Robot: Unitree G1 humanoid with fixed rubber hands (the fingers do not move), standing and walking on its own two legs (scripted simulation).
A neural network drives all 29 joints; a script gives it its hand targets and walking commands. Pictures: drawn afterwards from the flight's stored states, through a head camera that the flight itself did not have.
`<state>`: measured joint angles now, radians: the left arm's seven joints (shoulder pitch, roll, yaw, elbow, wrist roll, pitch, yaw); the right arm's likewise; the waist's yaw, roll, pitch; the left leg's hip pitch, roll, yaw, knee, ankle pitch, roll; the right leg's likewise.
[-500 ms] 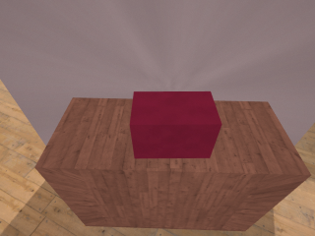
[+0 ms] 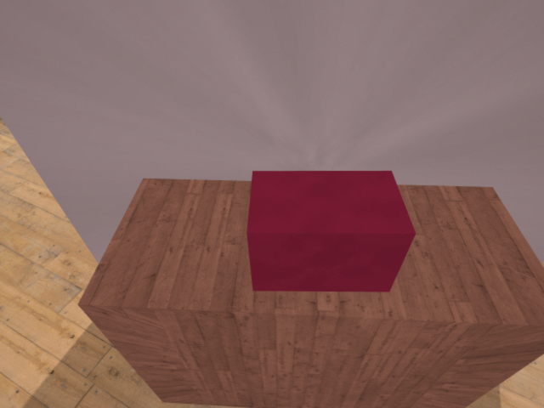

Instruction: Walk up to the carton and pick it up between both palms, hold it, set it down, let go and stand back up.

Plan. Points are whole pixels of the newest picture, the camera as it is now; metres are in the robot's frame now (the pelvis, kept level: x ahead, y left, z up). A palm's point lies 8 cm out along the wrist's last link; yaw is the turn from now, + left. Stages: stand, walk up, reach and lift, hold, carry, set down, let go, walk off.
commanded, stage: stand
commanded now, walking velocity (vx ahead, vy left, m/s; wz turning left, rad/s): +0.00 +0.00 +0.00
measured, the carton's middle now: (321, 231) +0.46 -0.07 -0.02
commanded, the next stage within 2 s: none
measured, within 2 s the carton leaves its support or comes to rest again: neither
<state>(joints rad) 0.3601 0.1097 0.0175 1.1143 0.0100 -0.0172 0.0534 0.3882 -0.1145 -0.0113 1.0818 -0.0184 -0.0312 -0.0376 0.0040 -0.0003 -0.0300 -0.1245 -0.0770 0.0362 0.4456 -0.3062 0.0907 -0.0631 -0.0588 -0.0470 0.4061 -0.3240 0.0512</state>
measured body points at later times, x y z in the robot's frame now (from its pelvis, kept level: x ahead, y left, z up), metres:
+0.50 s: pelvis -0.04 +0.01 +0.00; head -0.05 +0.02 +0.45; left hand -0.10 +0.20 -0.17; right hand -0.10 -0.19 -0.16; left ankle -0.04 +0.06 -0.74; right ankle -0.07 -0.15 -0.74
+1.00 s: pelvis -0.05 +0.01 +0.00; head -0.05 +0.01 +0.45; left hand -0.11 +0.19 -0.17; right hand -0.09 -0.19 -0.16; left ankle -0.04 +0.06 -0.74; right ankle -0.07 -0.15 -0.74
